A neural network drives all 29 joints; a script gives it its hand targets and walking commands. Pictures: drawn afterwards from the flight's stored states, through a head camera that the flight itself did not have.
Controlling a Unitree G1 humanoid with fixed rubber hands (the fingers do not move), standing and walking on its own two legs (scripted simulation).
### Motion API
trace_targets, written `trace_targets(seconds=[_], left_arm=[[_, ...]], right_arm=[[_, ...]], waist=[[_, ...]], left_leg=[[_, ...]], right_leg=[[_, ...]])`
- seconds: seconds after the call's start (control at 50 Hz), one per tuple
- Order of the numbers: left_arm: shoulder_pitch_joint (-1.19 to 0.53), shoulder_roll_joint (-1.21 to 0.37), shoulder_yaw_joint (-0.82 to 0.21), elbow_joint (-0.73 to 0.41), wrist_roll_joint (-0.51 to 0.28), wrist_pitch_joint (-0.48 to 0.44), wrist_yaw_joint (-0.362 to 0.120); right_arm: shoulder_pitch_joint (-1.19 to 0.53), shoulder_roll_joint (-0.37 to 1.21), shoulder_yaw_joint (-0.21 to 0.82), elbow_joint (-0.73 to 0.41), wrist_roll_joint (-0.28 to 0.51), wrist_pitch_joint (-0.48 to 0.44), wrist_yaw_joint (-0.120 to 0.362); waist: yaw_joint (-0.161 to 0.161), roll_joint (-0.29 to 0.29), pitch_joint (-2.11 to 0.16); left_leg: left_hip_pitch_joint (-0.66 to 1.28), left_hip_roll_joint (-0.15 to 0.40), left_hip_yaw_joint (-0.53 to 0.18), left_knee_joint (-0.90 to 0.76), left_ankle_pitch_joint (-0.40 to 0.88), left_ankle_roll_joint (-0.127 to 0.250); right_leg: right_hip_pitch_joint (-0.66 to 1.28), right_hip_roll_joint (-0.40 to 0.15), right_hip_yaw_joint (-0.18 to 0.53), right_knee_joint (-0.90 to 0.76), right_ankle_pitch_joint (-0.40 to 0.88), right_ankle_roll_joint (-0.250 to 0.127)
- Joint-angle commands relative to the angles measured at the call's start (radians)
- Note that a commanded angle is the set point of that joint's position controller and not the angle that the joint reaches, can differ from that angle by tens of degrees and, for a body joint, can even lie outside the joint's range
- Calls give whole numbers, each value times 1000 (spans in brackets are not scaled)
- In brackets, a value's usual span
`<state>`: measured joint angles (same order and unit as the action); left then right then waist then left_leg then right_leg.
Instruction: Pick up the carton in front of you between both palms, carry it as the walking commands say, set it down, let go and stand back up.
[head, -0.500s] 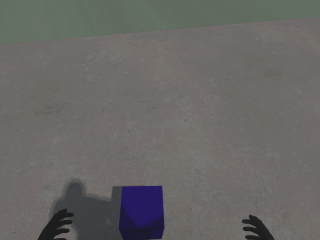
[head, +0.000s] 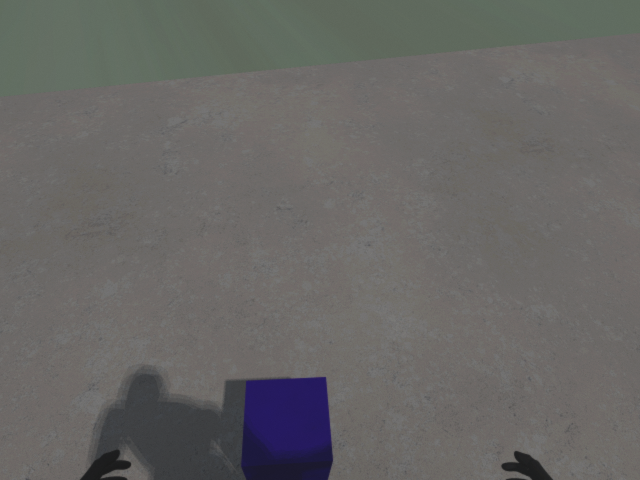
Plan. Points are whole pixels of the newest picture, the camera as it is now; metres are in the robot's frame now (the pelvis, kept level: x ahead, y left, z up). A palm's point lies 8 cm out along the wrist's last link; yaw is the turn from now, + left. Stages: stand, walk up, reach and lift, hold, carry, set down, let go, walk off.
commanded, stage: stand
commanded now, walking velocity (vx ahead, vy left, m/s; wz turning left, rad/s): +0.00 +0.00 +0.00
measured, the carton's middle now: (287, 434) +0.38 +0.06 -0.65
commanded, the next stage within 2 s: none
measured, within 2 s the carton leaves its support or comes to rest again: neither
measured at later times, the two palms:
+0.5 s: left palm out of the picture +0.08 +0.30 -0.10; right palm out of the picture +0.09 -0.31 -0.09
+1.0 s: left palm out of the picture +0.06 +0.30 -0.10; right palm out of the picture +0.07 -0.31 -0.09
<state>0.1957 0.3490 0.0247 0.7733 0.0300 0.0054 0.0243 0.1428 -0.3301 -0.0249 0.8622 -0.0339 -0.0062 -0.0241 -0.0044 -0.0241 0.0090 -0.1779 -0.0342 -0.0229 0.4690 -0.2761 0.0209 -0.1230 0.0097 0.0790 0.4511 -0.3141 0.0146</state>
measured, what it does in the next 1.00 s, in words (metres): stands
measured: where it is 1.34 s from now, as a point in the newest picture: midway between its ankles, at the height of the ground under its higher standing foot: outside the picture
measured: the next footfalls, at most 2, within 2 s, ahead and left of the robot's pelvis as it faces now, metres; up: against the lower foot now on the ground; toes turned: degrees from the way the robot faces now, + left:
none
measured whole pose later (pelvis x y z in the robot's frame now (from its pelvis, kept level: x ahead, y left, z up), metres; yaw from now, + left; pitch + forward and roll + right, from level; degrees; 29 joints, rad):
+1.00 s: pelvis -0.02 -0.01 +0.01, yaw +1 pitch -2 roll +0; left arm 0.15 0.38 0.01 0.98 0.02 -0.01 0.01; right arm 0.12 -0.38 0.00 1.04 -0.02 -0.01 -0.01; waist 0.00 -0.01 0.03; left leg -0.14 -0.02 -0.04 0.37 -0.19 0.01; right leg -0.08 0.01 0.06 0.35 -0.23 0.01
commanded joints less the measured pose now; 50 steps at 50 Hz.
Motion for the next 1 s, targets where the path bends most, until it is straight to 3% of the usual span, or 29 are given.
trace_targets(seconds=[0.0,0.48,0.98], left_arm=[[-19,144,32,-43,-1,-14,4],[-43,179,21,85,-7,-23,-1],[-71,197,18,171,-12,-23,-7]], right_arm=[[-36,-166,-35,-40,2,-13,-4],[-55,-199,-19,72,11,-16,5],[-64,-221,-7,133,18,-17,7]], waist=[[1,25,-50],[-1,22,-9],[0,24,-6]], left_leg=[[69,114,-95,-58,344,-3],[65,125,-113,-133,224,3],[64,134,-127,-155,225,6]], right_leg=[[-31,-78,44,-52,286,-15],[-19,-99,62,-135,211,-24],[3,-110,59,-162,207,-26]])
